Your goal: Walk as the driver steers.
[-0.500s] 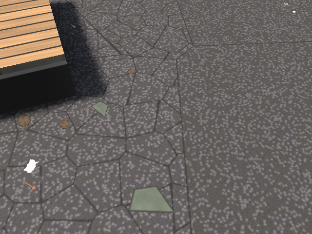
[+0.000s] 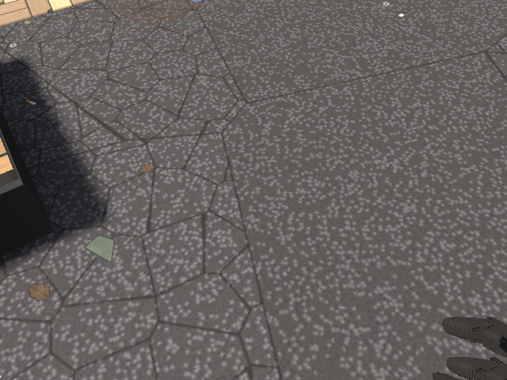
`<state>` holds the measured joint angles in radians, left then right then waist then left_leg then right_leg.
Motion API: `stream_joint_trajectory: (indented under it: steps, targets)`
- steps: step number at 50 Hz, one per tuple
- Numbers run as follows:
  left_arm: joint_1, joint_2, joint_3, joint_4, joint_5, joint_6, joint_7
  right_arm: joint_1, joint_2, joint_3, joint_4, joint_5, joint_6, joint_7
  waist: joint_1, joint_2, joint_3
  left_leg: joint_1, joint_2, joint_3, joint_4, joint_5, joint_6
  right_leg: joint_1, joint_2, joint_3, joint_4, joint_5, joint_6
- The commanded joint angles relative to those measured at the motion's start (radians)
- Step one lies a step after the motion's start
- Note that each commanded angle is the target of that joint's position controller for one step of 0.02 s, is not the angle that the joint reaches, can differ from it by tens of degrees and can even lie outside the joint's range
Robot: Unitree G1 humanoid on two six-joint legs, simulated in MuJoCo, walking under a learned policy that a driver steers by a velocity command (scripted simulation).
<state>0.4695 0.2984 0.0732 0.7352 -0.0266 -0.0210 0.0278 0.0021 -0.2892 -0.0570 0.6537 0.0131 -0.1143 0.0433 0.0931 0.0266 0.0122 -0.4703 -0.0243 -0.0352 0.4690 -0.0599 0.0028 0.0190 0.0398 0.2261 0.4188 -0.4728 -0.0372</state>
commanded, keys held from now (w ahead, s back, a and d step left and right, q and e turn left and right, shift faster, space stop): w+e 0.16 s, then w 0.84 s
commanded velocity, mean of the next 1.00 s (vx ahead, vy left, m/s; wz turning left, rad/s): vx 0.49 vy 0.00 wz -0.23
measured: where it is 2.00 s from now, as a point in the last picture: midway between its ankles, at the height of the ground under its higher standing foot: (368, 180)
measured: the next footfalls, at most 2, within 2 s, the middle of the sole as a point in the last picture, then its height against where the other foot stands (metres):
right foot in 0.48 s outside the picture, level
left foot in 1.02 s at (310, 278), level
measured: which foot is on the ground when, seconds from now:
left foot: down 0.00-0.50, up 0.52-1.00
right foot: down 0.00-0.02, up 0.04-0.46, down 0.48-1.00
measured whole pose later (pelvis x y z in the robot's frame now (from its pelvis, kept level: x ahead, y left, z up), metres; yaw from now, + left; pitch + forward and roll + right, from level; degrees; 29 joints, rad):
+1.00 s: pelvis +0.54 -0.10 +0.00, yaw -12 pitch +2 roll -2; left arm 0.40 0.30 0.06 0.84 -0.02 -0.05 0.00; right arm 0.02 -0.27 -0.02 0.72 0.01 -0.08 0.06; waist 0.08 0.04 0.03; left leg -0.54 0.04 0.01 0.51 -0.01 0.04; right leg 0.09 0.03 -0.03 0.27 -0.39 -0.01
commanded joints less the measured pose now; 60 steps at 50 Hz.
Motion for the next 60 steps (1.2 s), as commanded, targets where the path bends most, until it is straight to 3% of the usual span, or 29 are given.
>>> stream_joint_trajectory:
  steps: [1, 2, 3, 4, 6, 8, 11, 17, 20, 22, 24, 25, 26, 27, 28, 29, 31, 36, 41, 46, 49, 51, 52, 53, 54, 55, 56, 58, 60]
  targets:
    - [-0.082, 0.058, 0.004, -0.109, 0.034, -0.012, -0.003, 0.347, -0.244, -0.083, -0.016, -0.023, -0.014, -0.028, -0.229, -0.025, -0.306, 0.682, 0.236, -0.227, 0.019, -0.114, 0.124, -0.342, -0.054, 0.035, 0.482, 0.412, -0.037]
    - [0.063, -0.005, -0.013, -0.13, -0.011, -0.022, -0.002, 0.379, -0.276, -0.087, 0.02, -0.034, -0.005, -0.015, -0.137, 0.366, -0.412, 0.908, 0.442, -0.732, -0.139, -0.368, 0.261, -0.673, 0.06, -0.024, 0.785, -0.142, 0.016]
    - [0.025, 0.118, 0.011, -0.096, -0.03, -0.022, -0.001, 0.331, -0.162, -0.06, -0.003, -0.015, -0.001, -0.015, -0.156, 0.22, -0.278, 0.807, 0.422, -0.711, -0.195, -0.52, 0.228, -0.77, -0.025, -0.005, 0.896, -0.082, 0.024]
    - [-0.086, 0.165, 0.024, -0.108, -0.023, -0.019, -0.005, 0.281, -0.114, -0.048, -0.006, -0.008, 0.007, -0.024, -0.171, 0.127, -0.146, 0.67, 0.386, -0.525, -0.196, -0.457, 0.192, -0.789, -0.064, -0.051, 0.895, 0.013, 0.025]
    - [-0.165, 0.134, 0.023, -0.123, 0.001, -0.017, -0.009, 0.218, -0.085, -0.037, 0.008, -0.02, 0.015, -0.03, -0.135, 0.042, -0.028, 0.456, 0.311, -0.318, -0.231, -0.216, 0.177, -0.725, -0.129, -0.082, 0.826, 0.122, 0.027]
    - [-0.153, 0.091, 0.018, -0.125, -0.008, -0.006, -0.019, 0.199, -0.078, -0.035, 0.022, -0.025, 0.005, -0.036, -0.107, 0.089, -0.008, 0.368, 0.281, -0.203, -0.284, -0.145, 0.178, -0.665, -0.157, -0.101, 0.788, 0.154, 0.026]
    - [-0.207, 0.04, 0.0, -0.148, 0.004, 0.001, -0.02, 0.221, -0.106, -0.042, 0.061, -0.015, -0.01, -0.032, -0.102, 0.049, 0.033, 0.327, 0.294, -0.127, -0.338, -0.057, 0.217, -0.702, -0.158, -0.107, 0.673, 0.182, 0.037]
    - [-0.371, 0.023, -0.025, -0.172, 0.013, -0.033, -0.056, 0.248, -0.162, -0.05, 0.102, 0.008, 0.007, -0.031, -0.141, 0.02, 0.059, 0.339, 0.25, 0.052, -0.35, 0.053, 0.19, -0.614, -0.134, -0.196, 0.299, 0.44, 0.033]
    - [-0.441, 0.043, -0.022, -0.202, 0.007, -0.037, -0.067, 0.311, -0.197, -0.057, 0.137, 0.024, 0.023, -0.031, -0.153, 0.029, 0.072, 0.42, 0.294, 0.048, -0.328, 0.078, 0.173, -0.589, -0.119, -0.213, 0.201, 0.412, 0.006]
    - [-0.418, 0.073, -0.007, -0.204, 0.013, -0.037, -0.069, 0.32, -0.216, -0.06, 0.151, 0.03, 0.039, -0.033, -0.118, 0.043, 0.045, 0.478, 0.308, 0.062, -0.244, 0.256, 0.152, -0.516, -0.084, -0.245, 0.15, 0.344, -0.026]
    - [-0.175, 0.146, 0.038, -0.131, 0.018, -0.032, -0.059, 0.328, -0.186, -0.042, 0.159, 0.023, 0.05, -0.039, 0.013, 0.03, -0.109, 0.397, 0.237, 0.146, 0.078, 0.482, 0.097, -0.142, -0.016, -0.295, 0.102, 0.37, -0.075]
    - [0.001, 0.231, 0.064, -0.102, 0.018, -0.023, -0.042, 0.336, -0.124, -0.013, 0.131, -0.011, 0.048, -0.042, 0.077, -0.096, -0.245, 0.179, 0.183, 0.177, 0.415, 0.178, 0.049, 0.151, -0.197, -0.062, 0.124, 0.385, -0.134]
    - [-0.009, 0.312, 0.066, -0.105, 0.021, -0.025, -0.043, 0.443, -0.017, 0.021, 0.104, -0.013, 0.029, -0.035, -0.025, -0.329, -0.366, -0.145, 0.004, 0.082, 0.735, -0.509, -0.003, 0.352, -0.417, 0.461, -0.034, 0.136, -0.294]
    - [-0.02, 0.208, 0.041, -0.116, 0.016, -0.036, -0.05, 0.359, -0.134, -0.005, 0.115, 0.017, 0.013, -0.029, 0.028, -0.193, -0.343, -0.246, 0.04, -0.049, 0.84, -0.516, 0.006, 0.32, -0.414, 0.51, -0.112, 0.059, -0.278]
    - [-0.076, 0.172, 0.027, -0.111, 0.019, -0.045, -0.052, 0.277, -0.16, -0.014, 0.083, 0.04, 0.003, -0.025, 0.016, -0.178, -0.201, -0.316, 0.084, -0.033, 0.843, -0.43, 0.022, 0.218, -0.382, 0.354, -0.117, 0.136, -0.243]
    - [-0.133, 0.148, 0.019, -0.111, 0.019, -0.05, -0.053, 0.245, -0.145, -0.009, 0.081, 0.028, 0.0, -0.031, -0.015, -0.115, -0.134, -0.288, 0.128, -0.022, 0.791, -0.339, 0.027, 0.097, -0.34, 0.237, -0.122, 0.26, -0.222]
    - [-0.209, 0.097, 0.004, -0.115, 0.035, -0.058, -0.055, 0.257, -0.132, -0.013, 0.09, 0.007, 0.011, -0.03, -0.079, -0.112, -0.078, -0.185, 0.174, -0.033, 0.706, -0.236, 0.019, -0.072, -0.281, 0.105, -0.174, 0.414, -0.205]
    - [-0.201, 0.117, 0.013, -0.068, 0.026, -0.084, -0.044, 0.201, -0.08, 0.0, 0.079, -0.009, 0.05, -0.033, -0.1, -0.071, -0.004, -0.199, 0.177, -0.02, 0.52, -0.091, -0.03, -0.16, -0.257, -0.037, -0.279, 0.532, -0.224]
    - [-0.14, 0.145, 0.018, -0.017, 0.019, -0.073, -0.03, 0.034, -0.05, 0.016, 0.041, -0.004, 0.035, -0.015, -0.041, -0.074, 0.05, -0.162, 0.131, 0.019, 0.199, 0.162, -0.032, -0.146, -0.215, -0.146, -0.301, 0.487, -0.175]
    - [-0.068, 0.165, 0.026, 0.046, 0.008, -0.053, -0.025, -0.071, -0.068, 0.015, -0.003, 0.002, 0.022, 0.011, -0.018, -0.077, 0.08, -0.185, 0.102, 0.014, 0.067, 0.117, 0.013, 0.003, -0.282, -0.13, -0.238, 0.513, -0.159]
    - [-0.083, 0.182, 0.033, 0.061, 0.008, -0.037, -0.017, -0.008, -0.1, 0.003, 0.007, -0.001, 0.018, 0.016, -0.066, -0.107, 0.032, -0.079, 0.063, 0.046, 0.038, 0.002, 0.057, 0.074, -0.293, -0.133, -0.133, 0.743, -0.128]
    - [-0.101, 0.16, 0.02, 0.057, 0.018, -0.025, -0.01, 0.245, -0.171, -0.036, 0.079, -0.005, 0.02, 0.0, -0.192, -0.093, -0.141, 0.3, 0.033, 0.078, 0.037, 0.03, 0.113, -0.019, -0.21, -0.2, 0.18, 0.933, -0.077]
    - [-0.042, 0.095, -0.005, 0.034, 0.045, -0.031, -0.009, 0.399, -0.257, -0.056, 0.102, -0.014, 0.026, -0.01, -0.214, 0.064, -0.303, 0.647, 0.249, -0.183, 0.09, 0.064, 0.199, -0.283, -0.127, -0.24, 0.527, 0.586, -0.032]
    - [0.065, 0.002, -0.03, 0.038, 0.025, -0.052, -0.02, 0.429, -0.272, -0.057, 0.119, -0.011, 0.028, -0.002, -0.159, 0.289, -0.41, 0.878, 0.409, -0.663, -0.09, -0.231, 0.333, -0.616, 0.044, -0.158, 0.8, -0.104, 0.019]
    - [-0.04, 0.119, -0.006, 0.038, -0.003, -0.07, -0.027, 0.402, -0.181, -0.034, 0.112, 0.005, 0.027, -0.003, -0.205, 0.162, -0.318, 0.822, 0.384, -0.665, -0.169, -0.391, 0.291, -0.729, -0.013, -0.068, 0.889, -0.105, 0.007]
    - [-0.142, 0.152, 0.004, 0.003, -0.021, -0.079, -0.03, 0.325, -0.154, -0.024, 0.102, 0.003, 0.027, -0.007, -0.192, 0.107, -0.174, 0.685, 0.358, -0.525, -0.191, -0.359, 0.252, -0.777, -0.065, -0.107, 0.874, -0.008, -0.005]
    - [-0.192, 0.141, 0.001, -0.007, -0.009, -0.081, -0.025, 0.265, -0.136, -0.018, 0.093, -0.006, 0.026, -0.008, -0.163, 0.023, -0.095, 0.544, 0.325, -0.424, -0.212, -0.246, 0.237, -0.747, -0.113, -0.135, 0.83, 0.079, -0.004]
    - [-0.177, 0.115, 0.004, -0.001, 0.012, -0.071, -0.023, 0.21, -0.098, -0.007, 0.087, -0.027, 0.018, -0.007, -0.104, 0.043, -0.052, 0.381, 0.267, -0.299, -0.258, -0.073, 0.229, -0.64, -0.167, -0.131, 0.743, 0.178, 0.005]
    - [-0.146, 0.079, -0.002, 0.012, 0.014, -0.053, -0.021, 0.211, -0.099, -0.008, 0.099, -0.02, 0.008, -0.008, -0.081, 0.052, -0.047, 0.328, 0.247, -0.223, -0.301, 0.01, 0.242, -0.603, -0.177, -0.145, 0.694, 0.2, 0.022]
